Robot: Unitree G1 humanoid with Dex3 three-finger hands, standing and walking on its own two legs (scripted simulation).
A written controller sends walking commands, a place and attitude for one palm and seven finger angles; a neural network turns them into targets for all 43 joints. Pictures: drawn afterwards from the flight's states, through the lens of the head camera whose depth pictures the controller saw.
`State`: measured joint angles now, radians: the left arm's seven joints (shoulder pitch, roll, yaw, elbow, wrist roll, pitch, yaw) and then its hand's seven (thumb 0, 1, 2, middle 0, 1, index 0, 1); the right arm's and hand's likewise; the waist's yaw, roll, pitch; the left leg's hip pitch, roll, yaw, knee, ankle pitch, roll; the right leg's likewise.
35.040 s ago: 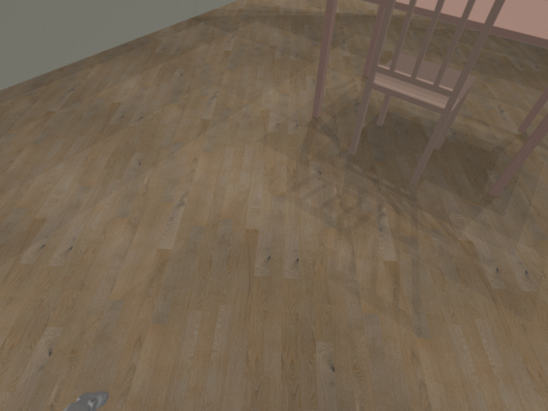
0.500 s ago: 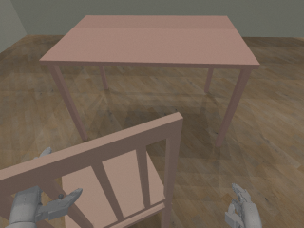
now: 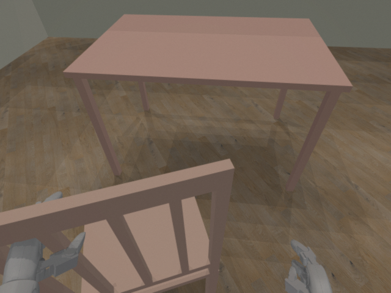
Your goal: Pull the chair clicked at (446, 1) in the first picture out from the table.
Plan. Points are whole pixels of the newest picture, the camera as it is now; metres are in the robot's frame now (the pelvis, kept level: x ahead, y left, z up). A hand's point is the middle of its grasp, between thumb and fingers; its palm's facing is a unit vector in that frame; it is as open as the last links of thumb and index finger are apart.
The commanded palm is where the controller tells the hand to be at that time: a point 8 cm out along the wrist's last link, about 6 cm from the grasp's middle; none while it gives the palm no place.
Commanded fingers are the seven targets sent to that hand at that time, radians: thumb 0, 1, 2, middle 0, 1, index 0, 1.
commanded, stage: draw the hand back to the body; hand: left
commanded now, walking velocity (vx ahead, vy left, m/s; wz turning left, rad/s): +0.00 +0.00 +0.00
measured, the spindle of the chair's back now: (135, 254) +0.20 +0.17 -0.05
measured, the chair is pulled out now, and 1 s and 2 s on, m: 0.56 0.66 0.78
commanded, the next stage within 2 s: step back with the hand held close in 0.06 s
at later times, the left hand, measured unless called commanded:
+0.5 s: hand (65, 254) +0.15 +0.25 +0.07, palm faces +0.28 -0.88 -0.38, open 9.7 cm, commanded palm +0.10 +0.29 +0.18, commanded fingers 0.00 0.90 0.90 -0.20 -0.30 -0.20 -0.30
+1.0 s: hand out of the picture +0.06 +0.24 +0.07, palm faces +0.25 -0.89 -0.38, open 9.8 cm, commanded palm +0.02 +0.30 +0.18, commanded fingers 0.00 0.90 0.90 -0.20 -0.30 -0.20 -0.30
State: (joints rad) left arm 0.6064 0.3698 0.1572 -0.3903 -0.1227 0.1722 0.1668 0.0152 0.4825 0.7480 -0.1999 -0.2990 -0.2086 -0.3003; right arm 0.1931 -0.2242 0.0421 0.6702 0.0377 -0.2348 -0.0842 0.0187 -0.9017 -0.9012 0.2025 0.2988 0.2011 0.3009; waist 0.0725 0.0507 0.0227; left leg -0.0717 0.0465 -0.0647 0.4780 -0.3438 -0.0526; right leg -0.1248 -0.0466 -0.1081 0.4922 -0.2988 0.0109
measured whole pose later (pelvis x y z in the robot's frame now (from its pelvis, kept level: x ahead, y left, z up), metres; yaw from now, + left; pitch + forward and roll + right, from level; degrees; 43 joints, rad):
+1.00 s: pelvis -0.12 +0.00 -0.01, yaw +1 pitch -1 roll -2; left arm 0.68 0.49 0.23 -0.57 -0.16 0.07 0.17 -0.04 0.47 0.73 -0.20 -0.30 -0.21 -0.30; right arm 0.20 -0.19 0.02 0.65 0.01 -0.16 -0.14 0.02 -0.90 -0.90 0.20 0.30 0.20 0.30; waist 0.05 -0.03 0.10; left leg -0.40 0.06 -0.12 0.64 -0.25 -0.05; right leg -0.38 -0.02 -0.14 0.52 -0.13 -0.02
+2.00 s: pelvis -0.24 -0.07 -0.01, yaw +3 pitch -2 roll -4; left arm 0.72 0.53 0.30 -0.63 -0.21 0.01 0.18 -0.02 0.53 0.70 -0.20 -0.30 -0.21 -0.30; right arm 0.20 -0.20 0.00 0.61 0.06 -0.21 -0.09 0.02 -0.90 -0.90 0.20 0.30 0.20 0.30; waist 0.03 -0.08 0.18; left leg -0.41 0.08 -0.13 0.61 -0.17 -0.07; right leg -0.16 0.00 -0.06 0.54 -0.35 0.04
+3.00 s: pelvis -0.32 -0.10 -0.01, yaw +6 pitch -2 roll +1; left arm 0.12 0.26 0.24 0.42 -0.04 -0.03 0.06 -0.22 0.61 0.71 -0.20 -0.30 -0.21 -0.30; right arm 0.39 -0.23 -0.04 0.84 -0.05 0.05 0.00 0.01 -0.92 -0.90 0.20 0.30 0.20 0.30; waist -0.01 0.10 -0.05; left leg -0.41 -0.02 -0.14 0.58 -0.32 0.02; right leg -0.32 -0.05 -0.07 0.63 -0.30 -0.01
